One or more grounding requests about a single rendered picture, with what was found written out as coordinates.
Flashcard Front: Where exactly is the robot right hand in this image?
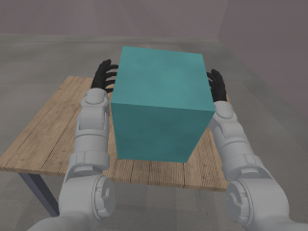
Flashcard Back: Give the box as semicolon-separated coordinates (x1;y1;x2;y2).
206;69;227;102

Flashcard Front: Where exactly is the robot right upper arm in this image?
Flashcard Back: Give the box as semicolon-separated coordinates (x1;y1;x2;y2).
225;178;308;231

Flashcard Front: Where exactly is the robot left upper arm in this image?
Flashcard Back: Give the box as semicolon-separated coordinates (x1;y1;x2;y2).
27;174;116;231

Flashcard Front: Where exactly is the left robot forearm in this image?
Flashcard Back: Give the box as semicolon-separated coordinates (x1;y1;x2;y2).
58;88;110;212

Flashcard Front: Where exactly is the robot left hand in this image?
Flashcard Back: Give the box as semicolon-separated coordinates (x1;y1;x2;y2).
90;59;118;93

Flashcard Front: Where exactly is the table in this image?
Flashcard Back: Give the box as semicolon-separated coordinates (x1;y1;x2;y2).
0;76;239;218

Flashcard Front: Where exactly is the right robot forearm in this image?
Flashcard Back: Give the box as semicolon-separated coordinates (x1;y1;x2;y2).
208;100;290;213

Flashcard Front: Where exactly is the carton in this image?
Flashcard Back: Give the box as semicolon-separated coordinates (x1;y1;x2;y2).
110;46;216;163

